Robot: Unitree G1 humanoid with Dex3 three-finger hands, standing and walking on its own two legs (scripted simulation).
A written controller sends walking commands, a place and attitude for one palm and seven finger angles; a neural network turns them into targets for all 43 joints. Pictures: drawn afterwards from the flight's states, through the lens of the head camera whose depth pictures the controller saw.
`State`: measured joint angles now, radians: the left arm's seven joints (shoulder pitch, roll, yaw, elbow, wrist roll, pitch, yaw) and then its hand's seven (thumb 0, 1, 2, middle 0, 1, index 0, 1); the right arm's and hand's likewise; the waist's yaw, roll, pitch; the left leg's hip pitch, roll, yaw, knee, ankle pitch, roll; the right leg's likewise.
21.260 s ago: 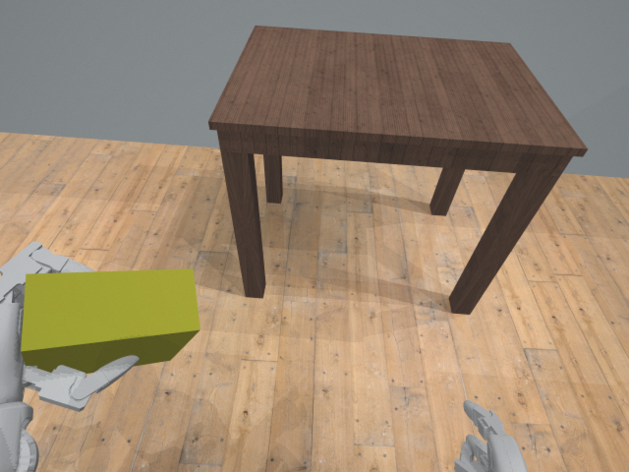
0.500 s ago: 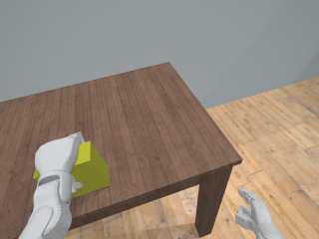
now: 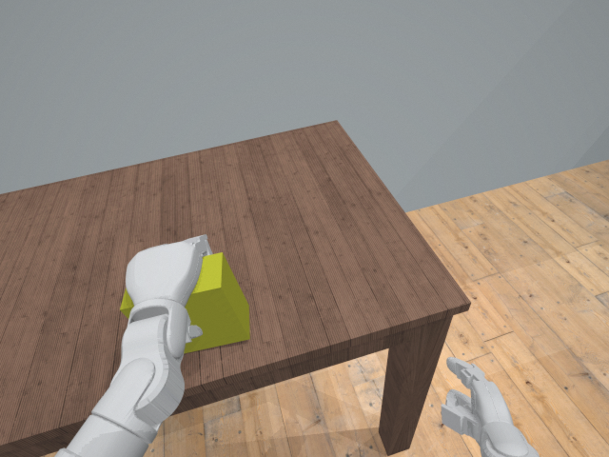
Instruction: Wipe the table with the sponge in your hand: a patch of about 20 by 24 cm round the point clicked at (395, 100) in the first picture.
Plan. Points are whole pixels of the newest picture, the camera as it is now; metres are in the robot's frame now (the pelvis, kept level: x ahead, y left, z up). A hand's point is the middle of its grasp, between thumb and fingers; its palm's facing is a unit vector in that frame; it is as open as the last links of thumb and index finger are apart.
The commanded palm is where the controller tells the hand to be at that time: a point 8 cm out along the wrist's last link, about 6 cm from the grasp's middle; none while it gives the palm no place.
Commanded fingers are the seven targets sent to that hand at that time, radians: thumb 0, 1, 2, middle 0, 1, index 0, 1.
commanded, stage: slide across to the third lane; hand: left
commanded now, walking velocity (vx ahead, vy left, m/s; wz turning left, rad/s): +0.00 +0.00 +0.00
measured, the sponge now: (198, 315) +0.28 +0.22 +0.03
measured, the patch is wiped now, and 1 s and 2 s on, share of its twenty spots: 0.70 0.90 1.00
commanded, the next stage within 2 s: wipe forward along the third lane in 0.18 s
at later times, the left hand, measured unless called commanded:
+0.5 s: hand (218, 278) +0.32 +0.18 +0.08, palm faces +0.03 -0.08 -1.00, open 10.3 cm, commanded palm +0.30 +0.18 +0.13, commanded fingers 0.00 0.10 1.30 -1.20 -1.60 -1.20 -1.60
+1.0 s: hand (217, 253) +0.37 +0.20 +0.08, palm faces -0.02 -0.05 -1.00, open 10.3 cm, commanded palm +0.35 +0.20 +0.12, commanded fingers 0.00 0.10 1.30 -1.20 -1.60 -1.20 -1.60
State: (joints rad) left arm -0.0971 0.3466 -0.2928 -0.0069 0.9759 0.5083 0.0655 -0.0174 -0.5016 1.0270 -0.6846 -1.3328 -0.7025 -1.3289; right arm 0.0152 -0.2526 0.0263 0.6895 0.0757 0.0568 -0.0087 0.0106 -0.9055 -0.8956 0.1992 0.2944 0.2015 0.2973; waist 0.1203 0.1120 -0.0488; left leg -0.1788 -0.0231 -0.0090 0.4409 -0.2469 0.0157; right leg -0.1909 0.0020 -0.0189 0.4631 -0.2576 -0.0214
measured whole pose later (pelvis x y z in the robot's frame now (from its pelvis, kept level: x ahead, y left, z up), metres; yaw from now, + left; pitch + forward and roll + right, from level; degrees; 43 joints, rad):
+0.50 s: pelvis +0.00 -0.02 +0.00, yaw +0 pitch -1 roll +1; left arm -0.27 0.28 -0.36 0.20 0.97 0.62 0.07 -0.02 -0.51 1.03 -0.69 -1.33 -0.71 -1.32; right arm -0.02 -0.26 0.03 0.71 0.09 0.12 0.01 0.01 -0.91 -0.90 0.20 0.29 0.20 0.30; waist 0.10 0.10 -0.06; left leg -0.18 0.00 -0.01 0.44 -0.25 0.00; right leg -0.21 0.02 -0.02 0.49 -0.27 -0.04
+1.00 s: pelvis -0.01 -0.03 +0.00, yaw -1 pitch +3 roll +1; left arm -0.47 0.34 -0.23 0.52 0.95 0.47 0.08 -0.01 -0.52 1.03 -0.70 -1.32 -0.72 -1.31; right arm 0.09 -0.29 0.01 0.73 0.09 0.12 -0.06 0.01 -0.91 -0.90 0.20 0.29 0.20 0.30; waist 0.04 0.08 -0.08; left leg -0.26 0.01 -0.01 0.46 -0.24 0.00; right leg -0.29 0.04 -0.02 0.49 -0.25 -0.06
